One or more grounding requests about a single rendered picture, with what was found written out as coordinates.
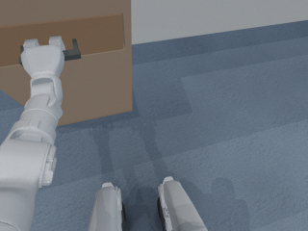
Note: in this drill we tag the cabinet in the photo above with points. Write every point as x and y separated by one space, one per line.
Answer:
98 84

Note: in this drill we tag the robot left upper arm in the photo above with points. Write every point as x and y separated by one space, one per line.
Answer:
25 166

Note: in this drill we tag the robot right foot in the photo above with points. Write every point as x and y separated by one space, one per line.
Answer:
161 214

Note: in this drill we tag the drawer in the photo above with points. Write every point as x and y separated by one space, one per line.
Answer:
94 34

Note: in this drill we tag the left robot forearm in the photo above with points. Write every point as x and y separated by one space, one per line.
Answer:
41 113

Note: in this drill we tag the left robot hand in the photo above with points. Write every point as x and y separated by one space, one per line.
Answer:
43 59

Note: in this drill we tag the robot right thigh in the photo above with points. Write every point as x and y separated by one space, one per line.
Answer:
182 213

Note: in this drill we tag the handle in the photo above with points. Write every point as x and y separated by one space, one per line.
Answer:
69 55

